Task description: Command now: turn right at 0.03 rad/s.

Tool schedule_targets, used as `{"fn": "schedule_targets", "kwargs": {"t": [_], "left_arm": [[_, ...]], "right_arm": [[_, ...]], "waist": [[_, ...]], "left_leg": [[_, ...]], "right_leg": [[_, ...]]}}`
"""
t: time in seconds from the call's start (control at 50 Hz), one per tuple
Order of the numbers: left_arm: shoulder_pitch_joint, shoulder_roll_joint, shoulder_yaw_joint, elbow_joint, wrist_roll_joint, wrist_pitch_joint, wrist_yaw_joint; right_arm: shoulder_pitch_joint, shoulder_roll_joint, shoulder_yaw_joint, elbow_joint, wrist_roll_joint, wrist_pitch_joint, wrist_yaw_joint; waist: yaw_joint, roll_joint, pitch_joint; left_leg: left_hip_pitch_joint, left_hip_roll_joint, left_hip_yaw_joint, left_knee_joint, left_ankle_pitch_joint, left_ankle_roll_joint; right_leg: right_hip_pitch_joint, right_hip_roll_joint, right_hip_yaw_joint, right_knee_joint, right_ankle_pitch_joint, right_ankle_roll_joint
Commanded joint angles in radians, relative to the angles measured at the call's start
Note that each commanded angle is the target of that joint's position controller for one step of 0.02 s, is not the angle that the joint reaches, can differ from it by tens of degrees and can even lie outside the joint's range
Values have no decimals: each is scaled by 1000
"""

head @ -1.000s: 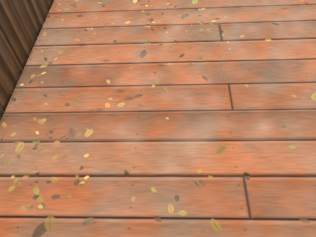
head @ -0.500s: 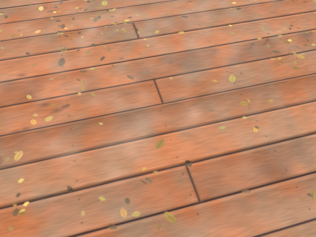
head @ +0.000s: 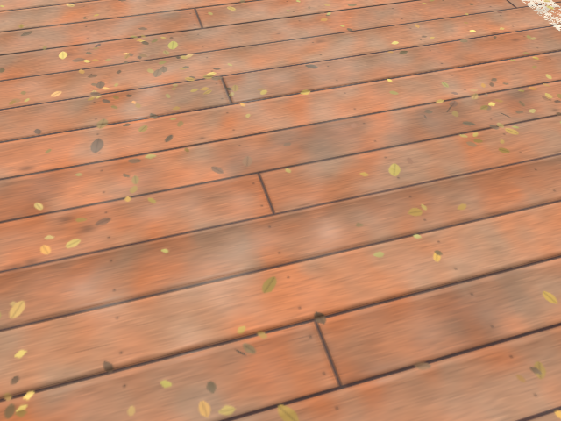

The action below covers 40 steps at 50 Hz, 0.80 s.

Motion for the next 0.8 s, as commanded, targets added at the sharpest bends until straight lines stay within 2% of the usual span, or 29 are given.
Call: {"fn": "schedule_targets", "kwargs": {"t": [0.02, 0.16, 0.28, 0.3, 0.32, 0.34, 0.36, 0.38, 0.44, 0.46, 0.48, 0.5, 0.52, 0.54, 0.56, 0.58, 0.6, 0.62, 0.64, 0.66, 0.68, 0.72, 0.76, 0.8], "left_arm": [[-20, 105, 33, -50, -2, -7, 10], [13, 106, 39, 15, -7, -11, 15], [39, 110, 41, 75, -9, -12, 24], [58, 107, 41, 92, -11, -10, 26], [68, 115, 45, 103, -18, -8, 28], [69, 117, 48, 105, -23, -9, 30], [62, 112, 46, 101, -26, -17, 31], [56, 103, 43, 96, -30, -32, 29], [26, 60, 36, 85, -42, -86, 9], [21, 63, 36, 85, -45, -97, 2], [49, 60, 37, 95, -49, -105, -4], [128, 60, 40, 130, -53, -110, -8], [230, 92, 53, 177, -50, -112, -8], [350, 172, 77, 220, -46, -116, -7], [426, 257, 96, 224, -40, -123, -20], [379, 178, 70, 212, -20, -131, -23], [341, 134, 56, 197, -16, -135, -24], [315, 129, 52, 190, -17, -133, -25], [303, 113, 43, 189, -22, -126, -26], [309, 84, 31, 195, -20, -115, -24], [319, 74, 27, 199, -20, -106, -20], [312, 91, 26, 195, -24, -94, -4], [300, 133, 31, 188, -22, -94, 10], [326, 169, 40, 200, -28, -101, 15]], "right_arm": [[-15, -111, -20, -39, 1, -24, -6], [-8, -106, -12, -3, 4, -22, -15], [-7, -95, -8, 38, 6, -19, -15], [11, -92, -8, 52, 8, -17, -16], [17, -103, -13, 60, 15, -13, -18], [16, -111, -17, 60, 22, -11, -20], [16, -112, -17, 55, 25, -13, -23], [33, -117, -18, 55, 30, -23, -23], [102, -176, -40, 82, 38, -53, -16], [93, -179, -42, 77, 40, -56, -14], [58, -175, -40, 65, 42, -57, -10], [-7, -160, -35, 45, 45, -55, -5], [-72, -125, -25, 19, 44, -55, -2], [-124, -59, -8, -18, 39, -69, -1], [-136, -73, -11, -53, 38, -93, -5], [-113, -116, -24, -45, 51, -105, -1], [-75, -109, -22, -29, 62, -111, 10], [-73, -97, -21, -23, 61, -115, 17], [-103, -97, -23, -30, 51, -116, 24], [-122, -85, -24, -36, 44, -114, 33], [-127, -61, -18, -41, 41, -111, 43], [-182, -25, -4, -64, 31, -104, 57], [-273, 1, 12, -101, 29, -102, 61], [-309, -27, 9, -120, 36, -96, 59]], "waist": [[6, 55, -31], [2, 14, -21], [3, 9, -14], [4, 12, -35], [4, 22, -21], [3, 35, 21], [0, 48, 71], [-8, 65, 106], [-17, 192, 112], [-12, 195, 121], [15, 194, 121], [64, 184, 111], [109, 129, 91], [136, -99, 62], [160, -283, 30], [117, -161, 39], [87, -106, 43], [72, -68, 42], [69, -47, 59], [66, -57, 55], [64, -75, 49], [67, -67, 62], [78, -65, 87], [77, -95, 98]], "left_leg": [[-30, 34, -40, -95, 133, 22], [-19, 23, -35, -90, 133, 30], [-15, 13, -28, -95, 143, 34], [-9, 1, -17, -98, 45, 39], [-28, -12, -13, -94, -122, 57], [-65, -6, -33, -104, -294, 80], [-98, 15, -71, -127, -415, 105], [-105, 48, -127, -153, -479, 133], [-25, 231, -398, -289, -534, 242], [-52, 258, -437, -314, -501, 261], [-95, 249, -412, -306, -456, 252], [-173, 198, -329, -267, -384, 216], [-254, 120, -212, -158, -257, 160], [-393, -20, -10, 152, -102, 74], [-564, -80, 13, 430, -198, 43], [-659, -37, -65, 601, -257, 60], [-698, -4, -84, 664, -189, 86], [-732, 29, -67, 671, -114, 103], [-746, 57, -52, 640, -55, 106], [-712, 74, -33, 597, -11, 102], [-677, 73, -8, 549, 25, 90], [-603, 56, 34, 408, 110, 54], [-469, 21, 66, 215, 221, 33], [-366, -3, 68, 112, 287, 34]], "right_leg": [[26, -55, 56, -67, 125, -23], [22, -54, 49, -67, 156, -6], [33, -54, 44, -69, 177, 1], [39, -40, 29, -66, 81, -2], [15, -18, 9, -47, -100, -13], [-42, -8, 4, -35, -276, -26], [-106, -10, 10, -26, -375, -39], [-156, -15, 15, -4, -395, -47], [-237, -3, -59, 171, -187, -41], [-212, -18, -47, 171, -169, -55], [-139, -21, -48, 108, -172, -74], [15, -15, -52, -11, -140, -90], [159, -38, 8, -80, -83, -98], [297, -173, 280, -197, -172, -161], [424, -367, 624, -311, -73, -279], [443, -397, 627, -291, 11, -299], [456, -368, 530, -277, 69, -273], [461, -345, 445, -287, 108, -245], [449, -327, 367, -301, 210, -219], [421, -293, 289, -317, 290, -194], [391, -268, 233, -330, 336, -184], [299, -230, 146, -362, 360, -182], [171, -198, 84, -403, 311, -172], [130, -220, 80, -441, 271, -171]]}}
Keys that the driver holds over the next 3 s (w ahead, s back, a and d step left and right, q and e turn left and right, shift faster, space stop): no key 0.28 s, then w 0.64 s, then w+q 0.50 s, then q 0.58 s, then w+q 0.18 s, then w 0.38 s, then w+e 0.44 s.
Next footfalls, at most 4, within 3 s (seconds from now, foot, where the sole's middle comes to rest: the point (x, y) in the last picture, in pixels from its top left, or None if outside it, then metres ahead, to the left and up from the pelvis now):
0.94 left None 0.41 0.14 -0.77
1.46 right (302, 350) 0.70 -0.05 -0.77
1.90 left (194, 355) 0.68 0.23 -0.77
2.32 right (262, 304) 0.83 0.06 -0.77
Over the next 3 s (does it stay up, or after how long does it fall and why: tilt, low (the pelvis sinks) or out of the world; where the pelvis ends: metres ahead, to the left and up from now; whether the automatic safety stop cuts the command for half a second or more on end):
stays up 0.89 0.35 0.01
